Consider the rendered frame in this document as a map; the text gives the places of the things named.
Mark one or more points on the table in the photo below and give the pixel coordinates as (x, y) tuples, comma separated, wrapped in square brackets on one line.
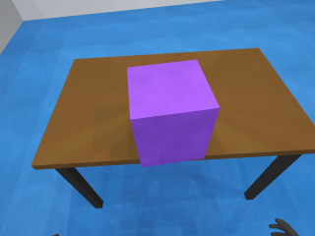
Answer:
[(90, 124)]

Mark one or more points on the robot right hand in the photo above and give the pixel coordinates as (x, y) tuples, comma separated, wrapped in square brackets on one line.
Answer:
[(283, 226)]

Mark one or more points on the carton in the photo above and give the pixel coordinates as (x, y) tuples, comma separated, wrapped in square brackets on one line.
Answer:
[(173, 112)]

